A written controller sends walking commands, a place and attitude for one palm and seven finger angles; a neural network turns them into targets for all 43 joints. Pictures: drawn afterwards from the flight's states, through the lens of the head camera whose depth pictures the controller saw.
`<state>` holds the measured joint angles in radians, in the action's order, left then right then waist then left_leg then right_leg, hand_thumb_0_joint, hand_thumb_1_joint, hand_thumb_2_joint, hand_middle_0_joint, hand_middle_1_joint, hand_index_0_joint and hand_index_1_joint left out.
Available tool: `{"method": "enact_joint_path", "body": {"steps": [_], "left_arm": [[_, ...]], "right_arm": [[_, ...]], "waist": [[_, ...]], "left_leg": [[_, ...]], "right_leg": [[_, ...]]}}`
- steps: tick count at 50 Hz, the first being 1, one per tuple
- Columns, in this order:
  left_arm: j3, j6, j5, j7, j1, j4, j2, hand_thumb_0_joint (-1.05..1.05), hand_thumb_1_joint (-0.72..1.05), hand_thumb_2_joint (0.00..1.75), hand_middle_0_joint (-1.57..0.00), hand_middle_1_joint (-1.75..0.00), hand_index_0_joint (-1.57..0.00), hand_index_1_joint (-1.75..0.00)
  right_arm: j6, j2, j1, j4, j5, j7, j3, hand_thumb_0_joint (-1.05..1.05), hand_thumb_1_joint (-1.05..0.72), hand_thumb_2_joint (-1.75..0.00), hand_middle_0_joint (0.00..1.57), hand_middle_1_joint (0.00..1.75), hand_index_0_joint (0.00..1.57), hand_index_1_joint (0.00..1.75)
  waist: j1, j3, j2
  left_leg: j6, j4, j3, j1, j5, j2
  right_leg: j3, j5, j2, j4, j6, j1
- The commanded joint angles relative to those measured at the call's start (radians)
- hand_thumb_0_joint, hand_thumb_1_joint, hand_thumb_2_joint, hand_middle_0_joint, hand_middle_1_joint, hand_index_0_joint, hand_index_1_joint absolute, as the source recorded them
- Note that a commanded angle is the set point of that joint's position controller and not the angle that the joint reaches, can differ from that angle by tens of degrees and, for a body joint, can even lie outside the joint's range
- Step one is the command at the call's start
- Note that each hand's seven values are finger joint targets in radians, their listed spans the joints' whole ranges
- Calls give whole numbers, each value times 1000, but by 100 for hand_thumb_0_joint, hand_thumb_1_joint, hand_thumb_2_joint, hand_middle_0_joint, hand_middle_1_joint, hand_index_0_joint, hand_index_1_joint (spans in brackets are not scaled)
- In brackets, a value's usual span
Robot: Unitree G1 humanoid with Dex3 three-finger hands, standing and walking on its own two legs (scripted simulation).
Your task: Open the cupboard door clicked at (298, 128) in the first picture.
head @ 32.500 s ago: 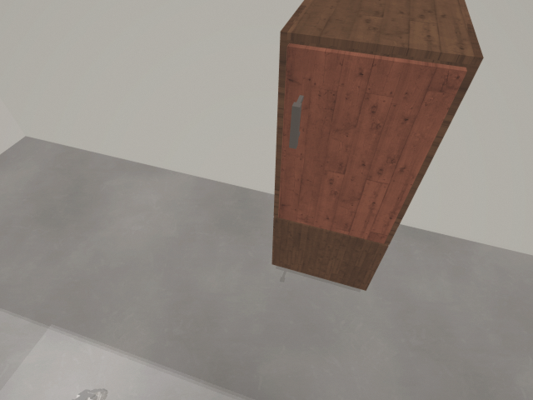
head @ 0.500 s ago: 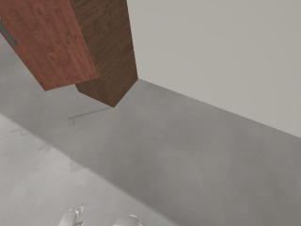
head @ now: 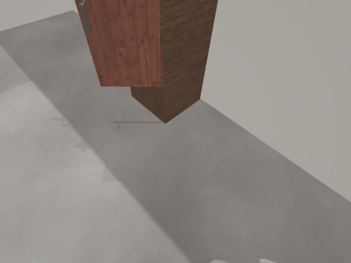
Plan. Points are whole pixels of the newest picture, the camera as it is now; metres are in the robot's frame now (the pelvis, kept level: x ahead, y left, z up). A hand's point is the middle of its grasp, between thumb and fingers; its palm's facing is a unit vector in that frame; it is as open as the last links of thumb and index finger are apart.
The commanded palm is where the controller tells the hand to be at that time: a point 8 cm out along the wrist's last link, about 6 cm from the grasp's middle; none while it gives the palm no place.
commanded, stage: take the last steps up to it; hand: left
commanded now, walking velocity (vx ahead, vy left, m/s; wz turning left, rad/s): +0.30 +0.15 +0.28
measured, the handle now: (86, 16) +1.04 +0.49 +0.02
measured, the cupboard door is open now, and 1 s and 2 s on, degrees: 47 47 47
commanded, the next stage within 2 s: come to a stop and stand still in 1.48 s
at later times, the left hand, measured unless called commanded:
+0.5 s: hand out of the picture +0.00 +0.16 -0.16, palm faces +0.26 -0.95 -0.16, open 7.4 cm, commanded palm none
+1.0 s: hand (76, 178) +0.34 +0.34 -0.15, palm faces +0.13 -0.97 -0.19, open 7.4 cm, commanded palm none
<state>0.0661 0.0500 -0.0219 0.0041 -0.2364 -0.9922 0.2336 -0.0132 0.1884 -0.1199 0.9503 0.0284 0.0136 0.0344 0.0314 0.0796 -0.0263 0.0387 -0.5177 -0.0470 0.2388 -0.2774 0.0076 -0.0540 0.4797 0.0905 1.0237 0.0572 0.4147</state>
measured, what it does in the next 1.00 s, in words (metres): walks ahead: right foot, then left foot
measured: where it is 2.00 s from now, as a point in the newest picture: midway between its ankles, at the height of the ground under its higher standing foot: (150, 207)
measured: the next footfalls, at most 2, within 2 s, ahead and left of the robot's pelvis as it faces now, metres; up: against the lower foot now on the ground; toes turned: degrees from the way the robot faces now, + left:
right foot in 0.16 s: +0.06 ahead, -0.13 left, +0.00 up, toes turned -3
left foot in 0.60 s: +0.22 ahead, +0.20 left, +0.00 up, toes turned +18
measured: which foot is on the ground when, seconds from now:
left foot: down 0.00-0.16, up 0.18-0.58, down 0.60-1.00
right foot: up 0.00-0.14, down 0.16-0.60, up 0.62-1.00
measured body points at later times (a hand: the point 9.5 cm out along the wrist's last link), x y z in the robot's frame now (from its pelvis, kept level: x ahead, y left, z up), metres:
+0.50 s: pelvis +0.09 +0.02 +0.01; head +0.13 +0.02 +0.46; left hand -0.02 +0.21 -0.14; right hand +0.19 -0.21 -0.15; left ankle +0.15 +0.18 -0.68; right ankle +0.02 -0.13 -0.74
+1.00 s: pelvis +0.24 +0.14 +0.01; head +0.26 +0.14 +0.45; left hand +0.33 +0.39 -0.13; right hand +0.23 -0.09 -0.15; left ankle +0.19 +0.19 -0.74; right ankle +0.33 +0.02 -0.68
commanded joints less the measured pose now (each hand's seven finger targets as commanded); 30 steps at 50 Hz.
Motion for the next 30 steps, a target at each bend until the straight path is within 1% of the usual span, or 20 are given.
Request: {"method": "enact_joint_path", "body": {"steps": [1, 4, 6, 7, 8, 9, 10, 11, 12, 13, 14, 16, 19, 22, 25, 26, 27, 28, 29, 30], "left_arm": [[9, -43, 0, -19, 49, 90, 35, 0, 90, 90, -20, -30, -20, -30], [8, -53, 1, -22, 15, 86, 26, 0, 90, 90, -20, -30, -20, -30], [18, -64, -2, -23, -118, 43, 37, 0, 90, 90, -20, -30, -20, -30], [30, -74, -11, -15, -200, 19, 77, 0, 90, 90, -20, -30, -20, -30], [50, -83, -20, 0, -272, 8, 175, 0, 90, 90, -20, -30, -20, -30], [39, -78, -2, 5, -271, 16, 191, 0, 90, 90, -20, -30, -20, -30], [45, -85, -3, 15, -207, 29, 173, 0, 90, 90, -20, -30, -20, -30], [30, -95, -5, 15, -133, 37, 132, 0, 90, 90, -20, -30, -20, -30], [15, -104, -3, 13, -84, 42, 83, 0, 90, 90, -20, -30, -20, -30], [11, -113, 0, 12, -78, 41, 65, 0, 90, 90, -20, -30, -20, -30], [10, -122, 2, 12, -99, 26, 57, 0, 90, 90, -20, -30, -20, -30], [9, -133, 1, 14, -168, -11, 57, 0, 90, 90, -20, -30, -20, -30], [6, -139, -2, 15, -241, -60, 56, 0, 90, 90, -20, -30, -20, -30], [6, -136, -9, 18, -255, -84, 60, 0, 90, 90, -20, -30, -20, -30], [10, -126, -13, 18, -234, -93, 79, 0, 90, 90, -20, -30, -20, -30], [14, -122, -14, 19, -219, -88, 89, 0, 90, 90, -20, -30, -20, -30], [18, -118, -11, 18, -193, -86, 97, 0, 90, 90, -20, -30, -20, -30], [20, -114, -8, 16, -174, -82, 99, 0, 90, 90, -20, -30, -20, -30], [13, -109, -5, 10, -185, -73, 59, 0, 90, 90, -20, -30, -20, -30], [4, -101, 9, 1, -220, -49, -8, 0, 90, 90, -20, -30, -20, -30]], "right_arm": [[22, 191, -106, -18, -1, 3, 45, 0, -90, -90, 20, 30, 20, 30], [16, 196, -88, -18, -1, -4, 49, 0, -90, -90, 20, 30, 20, 30], [12, 185, -46, -28, -6, -7, 49, 0, -90, -90, 20, 30, 20, 30], [15, 142, -37, -37, -14, -13, 46, 0, -90, -90, 20, 30, 20, 30], [21, 69, -23, -71, -22, -20, 32, 0, -90, -90, 20, 30, 20, 30], [12, 121, 48, -102, 0, -27, 41, 0, -90, -90, 20, 30, 20, 30], [3, 119, 36, -93, 1, -31, 51, 0, -90, -90, 20, 30, 20, 30], [-1, 131, 36, -70, 4, -38, 55, 0, -90, -90, 20, 30, 20, 30], [-6, 113, 5, -39, 6, -47, 56, 0, -90, -90, 20, 30, 20, 30], [-11, 89, -32, -17, 4, -51, 49, 0, -90, -90, 20, 30, 20, 30], [-10, 71, -54, 1, 1, -54, 44, 0, -90, -90, 20, 30, 20, 30], [-5, 52, -51, 13, -4, -58, 41, 0, -90, -90, 20, 30, 20, 30], [-2, 28, -14, 8, -8, -59, 32, 0, -90, -90, 20, 30, 20, 30], [6, 17, 52, -17, -11, -66, 22, 0, -90, -90, 20, 30, 20, 30], [20, 15, 72, -27, -13, -71, 17, 0, -90, -90, 20, 30, 20, 30], [25, 23, 47, -23, -14, -69, 18, 0, -90, -90, 20, 30, 20, 30], [33, 35, -17, -5, -11, -63, 21, 0, -90, -90, 20, 30, 20, 30], [41, 59, -131, 30, -6, -55, 27, 0, -90, -90, 20, 30, 20, 30], [48, 136, -285, 75, -1, -41, 46, 0, -90, -90, 20, 30, 20, 30], [53, 264, -405, 96, 10, -23, 82, 0, -90, -90, 20, 30, 20, 30]], "waist": [[-47, -64, 168], [-27, -33, 178], [41, -45, 126], [82, -43, -26], [116, -37, -355], [111, 30, -237], [64, 52, -245], [32, 125, -226], [-8, 128, -165], [-22, 96, -143], [-20, 58, -141], [-3, 16, -107], [16, 6, -115], [28, 38, -147], [25, 47, -193], [12, 45, -193], [-25, 19, -175], [-79, -31, -135], [-138, -138, 15], [-164, -239, 319]], "left_leg": [[155, 240, 243, -89, 72, -232], [140, 238, 266, 27, -109, -205], [96, 125, 224, 187, -240, -141], [44, -48, 142, 334, -301, -47], [-19, -361, 15, 526, -341, 53], [-23, -551, 103, 545, -305, 14], [-31, -658, 132, 539, -213, -29], [-39, -698, 145, 537, -101, -70], [-54, -695, 128, 489, 5, -86], [-67, -680, 100, 452, 60, -88], [-76, -653, 76, 438, 90, -85], [-85, -595, 41, 451, 106, -84], [-88, -505, 1, 476, 103, -84], [-77, -333, -42, 429, 92, -85], [-52, -172, -76, 291, 49, -65], [-38, -138, -75, 217, 23, -57], [-28, -81, -105, 111, 28, -27], [-19, -1, -131, -71, 61, 2], [-4, 31, -78, -290, 52, -54], [80, 97, 312, -467, 54, -313]], "right_leg": [[-25, -8, -7, -126, -11, 50], [-63, -32, -42, -304, -18, -96], [-78, -127, -56, -489, -24, -345], [31, -42, 38, -633, -43, -489], [421, 156, 337, -829, -135, -579], [563, 262, 437, -926, -197, -414], [611, 375, 444, -956, -208, -318], [509, 330, 405, -960, -181, -221], [323, 165, 332, -934, -136, -176], [197, 9, 283, -912, -115, -184], [115, -135, 249, -889, -105, -237], [49, -349, 238, -849, -109, -337], [-20, -562, 242, -810, -115, -422], [-52, -570, 257, -797, -128, -414], [-68, -558, 270, -764, -122, -368], [-62, -557, 282, -742, -124, -335], [-91, -585, 262, -684, -115, -306], [-129, -605, 226, -554, -96, -241], [-165, -503, 172, -319, -74, -157], [-185, 35, 9, -10, -28, 98]]}}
